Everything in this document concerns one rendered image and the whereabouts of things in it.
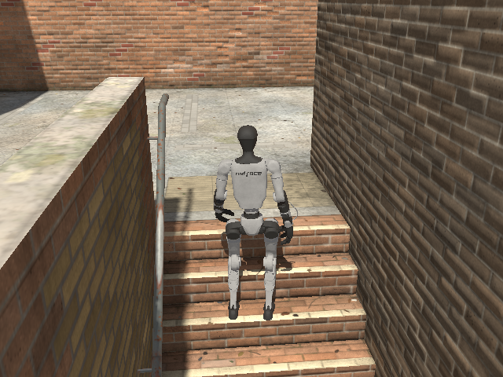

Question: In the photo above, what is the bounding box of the robot right upper arm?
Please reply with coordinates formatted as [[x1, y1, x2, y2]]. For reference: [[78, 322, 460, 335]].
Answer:
[[265, 159, 285, 203]]

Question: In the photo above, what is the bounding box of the robot left hand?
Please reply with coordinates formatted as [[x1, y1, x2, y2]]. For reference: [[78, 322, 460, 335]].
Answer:
[[215, 208, 234, 222]]

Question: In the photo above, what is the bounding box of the robot right hand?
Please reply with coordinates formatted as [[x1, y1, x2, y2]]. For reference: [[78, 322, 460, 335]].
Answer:
[[279, 225, 293, 245]]

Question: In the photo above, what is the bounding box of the robot left forearm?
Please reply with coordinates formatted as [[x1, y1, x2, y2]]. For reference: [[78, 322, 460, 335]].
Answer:
[[214, 189, 225, 213]]

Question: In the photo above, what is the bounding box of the right robot foot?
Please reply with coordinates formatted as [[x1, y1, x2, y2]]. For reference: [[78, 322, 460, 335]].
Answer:
[[263, 300, 275, 320]]

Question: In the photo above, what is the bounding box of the robot right forearm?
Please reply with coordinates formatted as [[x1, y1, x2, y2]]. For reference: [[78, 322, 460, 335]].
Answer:
[[277, 190, 293, 228]]

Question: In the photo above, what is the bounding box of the robot left upper arm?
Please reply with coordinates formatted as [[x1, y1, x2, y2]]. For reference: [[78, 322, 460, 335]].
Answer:
[[215, 159, 233, 200]]

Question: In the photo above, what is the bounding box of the right robot shin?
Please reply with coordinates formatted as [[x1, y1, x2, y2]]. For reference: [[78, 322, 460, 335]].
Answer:
[[264, 257, 277, 309]]

